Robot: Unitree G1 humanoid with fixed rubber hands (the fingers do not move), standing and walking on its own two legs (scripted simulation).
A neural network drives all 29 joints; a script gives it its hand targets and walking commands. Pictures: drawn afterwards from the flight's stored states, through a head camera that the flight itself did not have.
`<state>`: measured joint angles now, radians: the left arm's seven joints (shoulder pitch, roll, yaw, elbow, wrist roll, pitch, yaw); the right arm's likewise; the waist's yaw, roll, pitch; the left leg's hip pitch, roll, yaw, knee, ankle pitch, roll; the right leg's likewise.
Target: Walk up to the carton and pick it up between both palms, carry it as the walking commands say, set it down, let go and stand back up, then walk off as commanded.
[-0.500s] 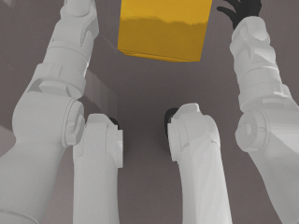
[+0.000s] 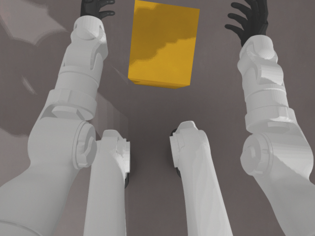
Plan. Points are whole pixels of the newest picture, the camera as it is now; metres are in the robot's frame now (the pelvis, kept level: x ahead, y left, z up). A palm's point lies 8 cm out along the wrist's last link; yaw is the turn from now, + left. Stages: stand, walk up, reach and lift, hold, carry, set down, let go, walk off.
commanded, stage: set down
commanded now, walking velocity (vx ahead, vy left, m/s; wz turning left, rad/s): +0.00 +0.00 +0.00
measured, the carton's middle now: (160, 55) +0.51 -0.07 -0.33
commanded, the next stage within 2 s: let go in 0.86 s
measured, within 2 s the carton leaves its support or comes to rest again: neither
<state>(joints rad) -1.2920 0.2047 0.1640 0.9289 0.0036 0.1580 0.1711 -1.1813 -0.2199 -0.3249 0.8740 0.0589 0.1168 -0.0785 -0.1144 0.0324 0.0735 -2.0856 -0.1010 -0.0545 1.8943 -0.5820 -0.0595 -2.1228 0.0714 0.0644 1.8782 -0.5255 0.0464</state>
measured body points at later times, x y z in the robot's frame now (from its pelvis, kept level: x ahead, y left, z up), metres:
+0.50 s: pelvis +0.02 +0.00 +0.13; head +0.33 -0.02 +0.45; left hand +0.57 +0.08 +0.02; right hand +0.50 -0.26 +0.02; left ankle +0.09 +0.13 -0.42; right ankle +0.11 -0.12 -0.42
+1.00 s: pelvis +0.05 -0.01 +0.22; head +0.34 -0.03 +0.56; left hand +0.54 +0.09 +0.09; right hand +0.49 -0.25 +0.09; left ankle +0.09 +0.13 -0.42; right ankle +0.11 -0.12 -0.42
